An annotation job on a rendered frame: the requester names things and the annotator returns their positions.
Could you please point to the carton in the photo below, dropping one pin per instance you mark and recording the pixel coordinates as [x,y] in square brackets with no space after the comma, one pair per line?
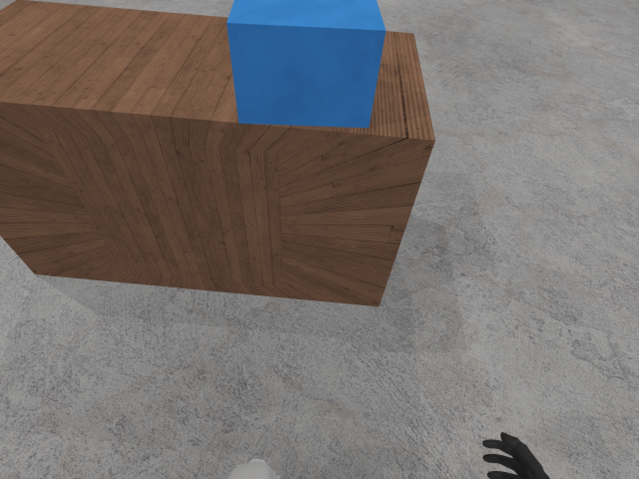
[305,62]

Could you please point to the pedestal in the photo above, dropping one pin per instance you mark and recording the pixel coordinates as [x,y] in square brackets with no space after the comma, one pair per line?
[122,159]

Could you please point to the robot right hand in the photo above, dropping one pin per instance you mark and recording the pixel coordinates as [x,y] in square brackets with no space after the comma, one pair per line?
[524,464]

